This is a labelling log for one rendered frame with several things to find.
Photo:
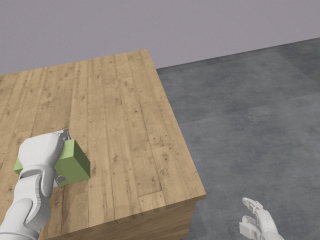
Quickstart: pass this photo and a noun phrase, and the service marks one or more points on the left robot forearm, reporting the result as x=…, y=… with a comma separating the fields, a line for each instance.
x=30, y=209

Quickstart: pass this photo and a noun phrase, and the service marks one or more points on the sponge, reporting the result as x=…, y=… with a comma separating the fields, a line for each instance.
x=73, y=164

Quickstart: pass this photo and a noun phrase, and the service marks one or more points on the table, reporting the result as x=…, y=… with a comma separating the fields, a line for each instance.
x=143, y=183

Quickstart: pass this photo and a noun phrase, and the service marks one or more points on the robot left hand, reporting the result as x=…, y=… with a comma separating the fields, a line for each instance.
x=44, y=150

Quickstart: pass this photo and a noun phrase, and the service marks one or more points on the robot right hand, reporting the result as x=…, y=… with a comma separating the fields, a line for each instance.
x=263, y=222

